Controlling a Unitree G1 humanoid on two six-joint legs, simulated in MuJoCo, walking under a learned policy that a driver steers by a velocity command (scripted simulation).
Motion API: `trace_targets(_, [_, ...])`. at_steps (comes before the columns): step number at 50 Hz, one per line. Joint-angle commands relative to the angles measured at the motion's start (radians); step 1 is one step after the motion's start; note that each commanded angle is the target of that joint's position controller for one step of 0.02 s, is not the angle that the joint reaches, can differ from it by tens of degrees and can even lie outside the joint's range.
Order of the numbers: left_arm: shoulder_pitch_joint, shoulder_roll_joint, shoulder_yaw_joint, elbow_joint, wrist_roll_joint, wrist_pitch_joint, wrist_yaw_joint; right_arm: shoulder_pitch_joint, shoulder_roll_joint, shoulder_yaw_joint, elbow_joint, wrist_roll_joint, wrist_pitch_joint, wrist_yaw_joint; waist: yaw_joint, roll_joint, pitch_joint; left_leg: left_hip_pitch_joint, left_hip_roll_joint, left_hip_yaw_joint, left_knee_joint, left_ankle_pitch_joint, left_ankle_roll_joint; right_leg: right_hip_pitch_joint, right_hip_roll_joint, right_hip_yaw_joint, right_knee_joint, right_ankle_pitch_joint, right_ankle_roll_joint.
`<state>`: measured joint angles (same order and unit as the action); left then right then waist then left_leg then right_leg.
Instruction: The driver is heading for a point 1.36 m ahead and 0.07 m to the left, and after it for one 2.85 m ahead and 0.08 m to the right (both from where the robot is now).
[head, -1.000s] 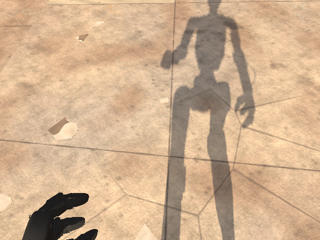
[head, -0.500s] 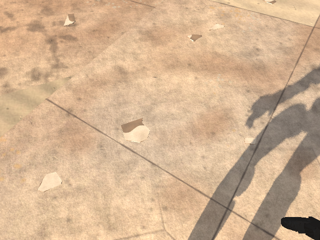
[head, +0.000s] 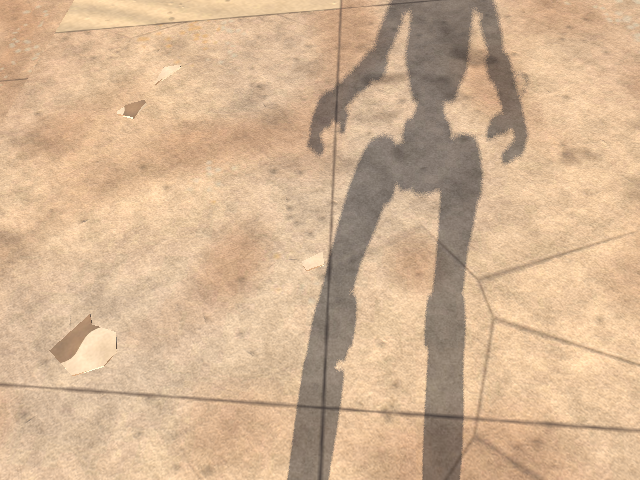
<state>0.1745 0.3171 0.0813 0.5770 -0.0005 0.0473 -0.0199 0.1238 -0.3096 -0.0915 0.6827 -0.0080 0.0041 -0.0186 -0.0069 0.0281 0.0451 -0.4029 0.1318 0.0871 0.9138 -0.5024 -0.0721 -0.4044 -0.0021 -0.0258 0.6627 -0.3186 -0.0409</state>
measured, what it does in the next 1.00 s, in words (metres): steps on the spot: left foot, then right foot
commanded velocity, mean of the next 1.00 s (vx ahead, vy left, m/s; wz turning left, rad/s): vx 0.00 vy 0.00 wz -0.17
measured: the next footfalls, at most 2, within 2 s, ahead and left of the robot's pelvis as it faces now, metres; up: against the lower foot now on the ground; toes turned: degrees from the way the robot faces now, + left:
left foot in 0.40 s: +0.13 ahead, +0.10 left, +0.00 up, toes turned -19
right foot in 0.70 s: +0.00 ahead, -0.13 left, +0.00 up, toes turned -14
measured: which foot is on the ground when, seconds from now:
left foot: up 0.00-0.38, down 0.40-0.74, up 0.76-1.00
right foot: down 0.00-0.40, up 0.42-0.68, down 0.70-1.00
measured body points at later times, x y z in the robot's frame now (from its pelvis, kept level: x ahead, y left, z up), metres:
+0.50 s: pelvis +0.04 +0.01 +0.01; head +0.07 +0.03 +0.46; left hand +0.30 +0.21 -0.08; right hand +0.10 -0.29 -0.07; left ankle +0.09 +0.12 -0.72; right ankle -0.01 -0.10 -0.68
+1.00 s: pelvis +0.04 +0.03 +0.00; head +0.08 +0.05 +0.45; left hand +0.21 +0.29 -0.11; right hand +0.16 -0.28 -0.08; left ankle +0.06 +0.12 -0.72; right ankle -0.04 -0.12 -0.72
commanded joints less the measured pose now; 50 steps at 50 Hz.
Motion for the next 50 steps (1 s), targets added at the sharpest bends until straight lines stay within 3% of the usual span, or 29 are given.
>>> trace_targets(1, [0.138,0.234,0.066,-0.049,0.019,-0.048,0.009,-0.139,-0.079,-0.013,-0.135,0.002,-0.03,-0.009,0.087,-0.19,-0.219,-0.391,-0.103,-0.172,0.375,-0.086,0.019,0.428,-0.312,0.494,-0.287,0.594,-0.276])
trace_targets(2, [0.072,0.203,0.06,-0.054,-0.008,-0.046,0.019,-0.101,-0.08,-0.016,-0.11,0.0,-0.028,-0.021,0.043,-0.113,-0.178,-0.385,-0.087,-0.18,0.318,0.004,0.024,0.375,-0.251,0.424,-0.283,0.512,-0.216])
trace_targets(3, [0.006,0.174,0.049,-0.069,-0.025,-0.035,0.03,-0.077,-0.096,-0.022,-0.1,-0.009,-0.024,-0.03,0.014,-0.123,-0.159,-0.356,-0.083,-0.185,0.26,0.071,0.022,0.317,-0.223,0.391,-0.284,0.477,-0.185])
trace_targets(5, [-0.043,0.162,0.041,-0.09,-0.013,-0.019,0.044,-0.039,-0.082,-0.021,-0.08,-0.012,-0.023,-0.024,-0.016,-0.145,-0.169,-0.266,-0.124,-0.171,0.215,0.153,0.008,0.231,-0.17,0.366,-0.287,0.474,-0.173])
trace_targets(10, [-0.037,0.162,0.041,-0.087,-0.012,-0.011,0.062,-0.025,-0.05,0.0,-0.049,0.0,-0.023,-0.009,0.006,-0.155,-0.196,-0.172,-0.159,-0.178,-0.039,0.23,-0.012,0.216,-0.149,0.389,-0.256,0.354,-0.158])
trace_targets(16, [-0.043,0.143,0.021,-0.074,0.001,-0.005,0.04,-0.03,-0.07,0.0,-0.065,0.005,-0.03,0.01,0.035,-0.201,-0.163,-0.036,-0.151,-0.159,-0.191,0.164,0.02,0.169,-0.161,0.485,-0.216,0.379,-0.174])
trace_targets(18, [-0.07,0.125,0.011,-0.071,-0.007,-0.005,0.039,0.007,-0.06,0.001,-0.061,0.005,-0.041,0.017,0.003,-0.196,-0.153,0.07,-0.149,-0.142,-0.362,0.257,0.048,0.154,-0.132,0.49,-0.187,0.371,-0.149])
trace_targets(19, [-0.059,0.107,0.005,-0.064,-0.009,-0.006,0.04,0.023,-0.063,0.0,-0.059,-0.004,-0.046,0.02,-0.01,-0.175,-0.144,0.157,-0.124,-0.159,-0.475,0.388,0.069,0.122,-0.1,0.478,-0.172,0.297,-0.111])
trace_targets(20, [-0.018,0.066,-0.008,-0.061,0.006,-0.012,0.041,0.025,-0.113,-0.006,-0.074,-0.025,-0.048,0.015,0.016,-0.055,-0.156,0.238,0.012,-0.297,-0.527,0.53,0.114,0.07,-0.029,0.411,-0.076,0.119,-0.05])
trace_targets(21, [0.032,0.054,-0.01,-0.063,0.005,-0.021,0.041,-0.008,-0.161,-0.012,-0.07,-0.043,-0.042,0.01,0.087,0.175,-0.121,0.223,0.148,-0.462,-0.56,0.69,0.254,-0.011,0.11,0.246,0.048,-0.142,0.017])
trace_targets(22, [-0.005,0.11,0.004,-0.063,0.013,-0.027,0.045,0.005,-0.095,0.004,-0.071,-0.043,-0.046,0.009,0.039,0.215,-0.133,0.191,0.233,-0.572,-0.597,0.666,0.367,-0.025,0.08,0.211,0.174,-0.277,0.067])
trace_targets(23, [-0.036,0.153,0.022,-0.058,0.002,-0.027,0.047,0.011,-0.084,0.008,-0.072,-0.031,-0.048,0.007,0.012,0.168,-0.122,0.208,0.22,-0.551,-0.594,0.629,0.374,-0.056,0.064,0.204,0.295,-0.285,0.09])
trace_targets(26, [-0.019,0.087,0.016,-0.016,-0.006,-0.007,0.049,-0.005,-0.086,0.009,-0.065,0.001,-0.04,-0.004,0.013,0.086,-0.108,0.236,0.13,-0.405,-0.561,0.592,0.299,-0.094,0.047,0.202,0.397,-0.218,0.133])
trace_targets(28, [-0.004,0.019,-0.007,0.0,-0.008,-0.005,0.043,-0.028,-0.061,0.017,-0.063,-0.002,-0.025,-0.003,0.023,0.106,-0.114,0.224,0.056,-0.294,-0.548,0.619,0.263,-0.023,0.031,0.126,0.249,-0.184,0.144])
trace_targets(30, [-0.03,-0.014,-0.022,0.004,-0.009,-0.01,0.038,0.001,-0.056,0.017,-0.052,-0.002,-0.011,-0.002,-0.008,0.156,-0.133,0.254,0.034,-0.264,-0.528,0.631,0.265,0.047,0.016,0.076,0.071,-0.166,0.144])
trace_targets(32, [-0.005,0.002,-0.014,0.027,-0.015,-0.012,0.035,0.022,-0.066,0.016,-0.043,0.005,-0.001,0.0,-0.005,0.164,-0.146,0.268,0.038,-0.274,-0.501,0.606,0.265,0.126,0.021,0.048,-0.123,-0.037,0.132])
trace_targets(33, [0.015,-0.012,-0.017,0.046,-0.007,-0.014,0.034,0.032,-0.045,0.027,-0.035,0.013,-0.001,0.004,0.008,0.152,-0.133,0.225,0.019,-0.281,-0.496,0.58,0.243,0.213,0.026,0.045,-0.286,0.088,0.115])
trace_targets(34, [0.016,0.019,-0.01,0.046,0.007,-0.015,0.035,0.062,-0.054,0.025,-0.026,0.021,-0.007,0.008,0.003,0.131,-0.12,0.172,0.008,-0.3,-0.498,0.549,0.208,0.282,0.016,0.068,-0.316,0.164,0.09])
trace_targets(35, [0.033,0.088,0.006,0.032,0.018,-0.016,0.046,0.06,-0.079,0.02,-0.036,0.016,-0.017,0.016,0.001,0.064,-0.127,0.096,-0.007,-0.3,-0.469,0.5,0.167,0.35,-0.053,0.117,-0.263,0.264,0.056])
trace_targets(36, [0.048,0.165,0.032,0.052,0.021,-0.011,0.053,0.044,-0.072,0.02,-0.062,0.015,-0.03,0.024,-0.02,-0.103,-0.117,0.025,-0.09,-0.209,-0.421,0.383,0.123,0.327,-0.102,0.142,-0.206,0.243,-0.002])
trace_targets(37, [0.066,0.143,0.036,0.054,0.021,-0.011,0.053,-0.008,-0.072,0.021,-0.073,0.019,-0.035,0.025,0.019,-0.167,-0.107,0.012,-0.14,-0.145,-0.34,0.288,0.088,0.274,-0.132,0.174,-0.245,0.154,-0.049])
trace_targets(38, [0.06,0.133,0.036,0.051,0.022,-0.011,0.056,-0.033,-0.086,0.012,-0.086,0.026,-0.031,0.025,0.028,-0.2,-0.066,-0.048,-0.156,-0.12,-0.269,0.254,0.079,0.258,-0.185,0.224,-0.286,0.147,-0.081])
trace_targets(40, [0.034,0.116,0.034,0.033,0.018,-0.021,0.072,-0.021,-0.08,0.002,-0.096,0.032,-0.011,0.021,0.033,-0.266,-0.049,-0.135,-0.148,-0.088,-0.093,0.089,0.077,0.265,-0.297,0.289,-0.304,0.294,-0.141])
trace_targets(41, [0.035,0.106,0.031,0.027,0.02,-0.032,0.079,-0.024,-0.074,-0.003,-0.109,0.03,-0.002,0.023,0.04,-0.268,-0.047,-0.186,-0.12,-0.099,0.029,-0.039,0.072,0.28,-0.356,0.309,-0.302,0.437,-0.175])
trace_targets(42, [0.03,0.106,0.031,0.028,0.017,-0.041,0.082,-0.025,-0.061,-0.004,-0.12,0.031,0.008,0.026,0.034,-0.229,-0.044,-0.225,-0.089,-0.114,0.085,-0.078,0.066,0.299,-0.382,0.294,-0.297,0.525,-0.186])
trace_targets(43, [0.007,0.113,0.035,0.028,0.009,-0.046,0.083,-0.016,-0.047,-0.002,-0.123,0.032,0.017,0.03,0.022,-0.193,-0.045,-0.227,-0.065,-0.113,0.078,-0.058,0.061,0.307,-0.371,0.25,-0.289,0.549,-0.172])
trace_targets(45, [-0.038,0.13,0.046,0.025,-0.003,-0.046,0.079,-0.003,-0.037,0.003,-0.129,0.033,0.031,0.042,0.017,-0.185,-0.063,-0.155,-0.054,-0.077,0.008,0.028,0.053,0.288,-0.329,0.145,-0.274,0.558,-0.133])
trace_targets(48, [-0.051,0.138,0.053,0.028,-0.013,-0.035,0.069,0.044,-0.063,-0.013,-0.135,0.042,0.046,0.059,0.009,-0.192,-0.098,-0.015,-0.097,0.003,-0.151,0.134,0.067,0.263,-0.301,0.035,-0.21,0.509,-0.094])
trace_targets(50, [-0.029,0.107,0.047,0.041,-0.027,-0.041,0.058,0.149,-0.09,-0.04,-0.106,0.037,0.054,0.049,-0.034,-0.111,-0.138,0.189,-0.165,0.017,-0.34,0.28,0.114,0.182,-0.248,-0.064,-0.012,0.406,-0.025])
